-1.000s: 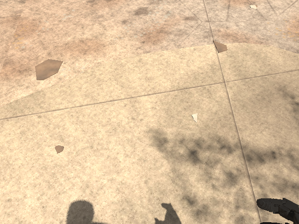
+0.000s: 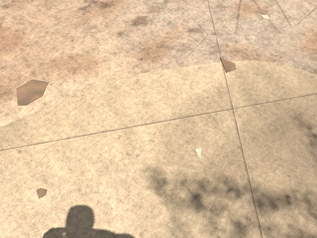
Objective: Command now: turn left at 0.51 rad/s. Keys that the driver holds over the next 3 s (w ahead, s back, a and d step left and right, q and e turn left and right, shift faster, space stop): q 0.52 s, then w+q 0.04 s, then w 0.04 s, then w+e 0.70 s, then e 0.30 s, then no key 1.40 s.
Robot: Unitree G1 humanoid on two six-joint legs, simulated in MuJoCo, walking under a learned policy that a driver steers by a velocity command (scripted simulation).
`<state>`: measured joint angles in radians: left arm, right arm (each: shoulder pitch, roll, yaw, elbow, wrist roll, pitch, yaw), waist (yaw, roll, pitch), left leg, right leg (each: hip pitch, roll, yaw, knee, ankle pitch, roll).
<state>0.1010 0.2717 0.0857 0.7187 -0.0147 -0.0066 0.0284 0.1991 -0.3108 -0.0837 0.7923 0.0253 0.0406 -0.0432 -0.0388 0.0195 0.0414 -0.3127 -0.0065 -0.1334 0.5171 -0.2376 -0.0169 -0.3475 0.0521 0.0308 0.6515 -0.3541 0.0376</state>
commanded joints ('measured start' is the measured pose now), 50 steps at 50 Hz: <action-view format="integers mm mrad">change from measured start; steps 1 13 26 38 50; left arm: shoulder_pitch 96 61 -6 -15 -88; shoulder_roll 83 134 100 116 76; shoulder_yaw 26 22 14 14 -20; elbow -30 -62 -105 -35 -97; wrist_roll -1 34 45 -2 -11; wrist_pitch -17 -6 -3 -45 -56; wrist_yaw -14 30 -7 -39 -82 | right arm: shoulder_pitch -68 -79 84 86 129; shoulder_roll -136 -72 -267 -131 -146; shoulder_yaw -33 -29 -75 -17 -36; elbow -89 -155 -239 -159 -69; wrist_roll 15 -2 -49 -34 -11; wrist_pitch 3 8 -14 -110 -115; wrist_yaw -6 22 46 28 40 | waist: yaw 64 66 -20 -9 -48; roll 145 -152 246 108 61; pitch -150 -88 -204 -29 59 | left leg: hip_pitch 80 -340 330 282 347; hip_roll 140 46 432 243 299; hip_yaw -233 71 -405 -111 121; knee -55 523 -132 -394 -375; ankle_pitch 231 -130 711 -108 101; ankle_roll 141 -108 387 215 193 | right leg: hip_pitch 178 323 -337 -384 -370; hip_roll -9 -336 -71 -144 -139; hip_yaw -17 63 -56 4 -28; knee -301 -358 519 191 -5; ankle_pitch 211 474 -375 253 239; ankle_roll -18 -279 39 -2 -61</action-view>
